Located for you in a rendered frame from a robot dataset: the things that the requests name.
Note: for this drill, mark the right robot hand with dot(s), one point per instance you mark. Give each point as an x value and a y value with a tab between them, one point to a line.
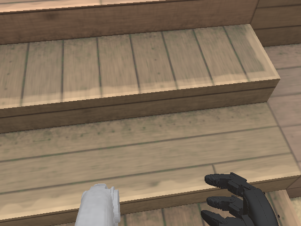
253	210

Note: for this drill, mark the left robot thigh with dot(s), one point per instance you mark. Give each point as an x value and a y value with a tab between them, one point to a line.
99	207

